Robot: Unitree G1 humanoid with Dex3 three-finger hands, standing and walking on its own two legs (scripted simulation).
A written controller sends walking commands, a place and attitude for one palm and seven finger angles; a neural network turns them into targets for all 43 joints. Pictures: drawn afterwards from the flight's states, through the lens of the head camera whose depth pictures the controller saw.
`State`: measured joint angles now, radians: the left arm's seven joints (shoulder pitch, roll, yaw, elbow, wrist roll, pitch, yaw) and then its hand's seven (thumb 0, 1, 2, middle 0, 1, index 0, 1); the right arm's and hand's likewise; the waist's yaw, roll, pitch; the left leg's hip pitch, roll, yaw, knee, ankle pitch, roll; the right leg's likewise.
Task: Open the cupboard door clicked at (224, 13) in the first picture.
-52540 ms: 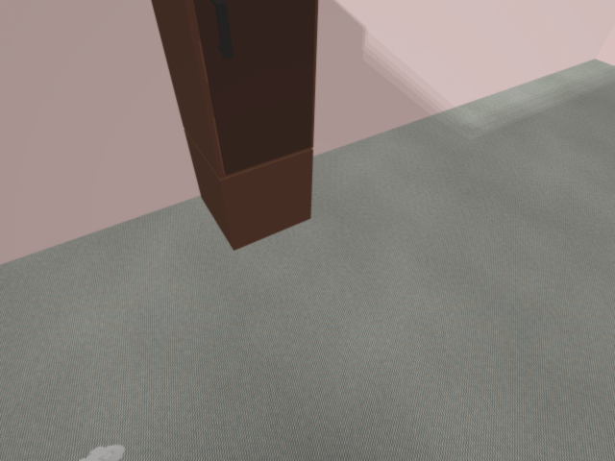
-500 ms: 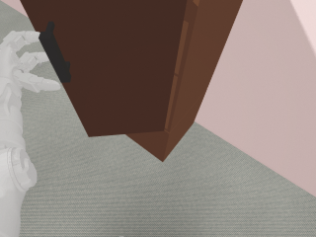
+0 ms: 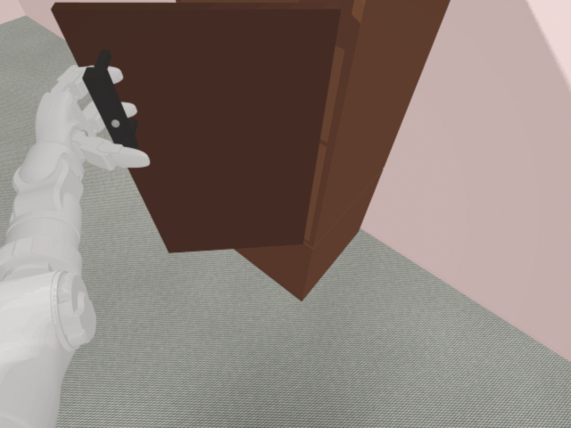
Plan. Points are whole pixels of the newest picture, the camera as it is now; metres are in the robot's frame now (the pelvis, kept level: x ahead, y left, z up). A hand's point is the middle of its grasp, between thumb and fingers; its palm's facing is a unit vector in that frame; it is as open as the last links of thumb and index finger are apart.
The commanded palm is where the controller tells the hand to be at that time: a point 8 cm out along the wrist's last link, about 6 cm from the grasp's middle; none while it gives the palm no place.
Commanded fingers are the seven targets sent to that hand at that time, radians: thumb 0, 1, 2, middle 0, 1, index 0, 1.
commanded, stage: slide the fingers in behind the handle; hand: left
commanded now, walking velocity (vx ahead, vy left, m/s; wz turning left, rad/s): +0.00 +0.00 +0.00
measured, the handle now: (116, 105) +0.53 +0.22 +0.15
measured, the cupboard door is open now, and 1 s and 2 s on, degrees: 44 44 52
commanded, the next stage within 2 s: close the thumb around the handle in 0.70 s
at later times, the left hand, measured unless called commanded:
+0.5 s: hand (122, 123) +0.48 +0.20 +0.16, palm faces +0.07 -1.00 +0.02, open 14.0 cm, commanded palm +0.46 +0.25 +0.15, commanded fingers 0.00 -0.50 0.30 -0.30 -1.20 -0.30 -1.20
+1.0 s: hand (128, 124) +0.49 +0.19 +0.15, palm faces +0.04 -1.00 +0.02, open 12.9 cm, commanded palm +0.46 +0.24 +0.15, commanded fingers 0.00 0.12 0.56 -0.34 -1.27 -0.34 -1.27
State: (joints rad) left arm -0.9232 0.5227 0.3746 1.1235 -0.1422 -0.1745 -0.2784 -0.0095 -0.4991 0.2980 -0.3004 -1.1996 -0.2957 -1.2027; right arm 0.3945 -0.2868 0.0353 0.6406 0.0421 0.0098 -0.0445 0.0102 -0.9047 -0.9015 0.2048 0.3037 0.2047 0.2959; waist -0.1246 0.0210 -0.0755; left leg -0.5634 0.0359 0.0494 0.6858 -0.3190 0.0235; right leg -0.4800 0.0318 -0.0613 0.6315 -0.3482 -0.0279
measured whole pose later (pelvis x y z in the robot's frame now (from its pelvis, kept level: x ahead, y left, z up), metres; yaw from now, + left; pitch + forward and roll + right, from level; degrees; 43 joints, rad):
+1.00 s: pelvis -0.01 +0.00 +0.00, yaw +0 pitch +11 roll -2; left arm -0.98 0.49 0.35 1.18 -0.12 -0.20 -0.20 -0.01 -0.33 0.37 -0.31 -1.22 -0.31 -1.22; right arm 0.39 -0.28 0.04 0.66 0.03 -0.02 -0.04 0.01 -0.90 -0.90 0.20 0.30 0.20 0.30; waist -0.14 0.02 -0.06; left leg -0.58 0.03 0.05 0.69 -0.30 0.03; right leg -0.50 0.03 -0.06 0.65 -0.34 -0.02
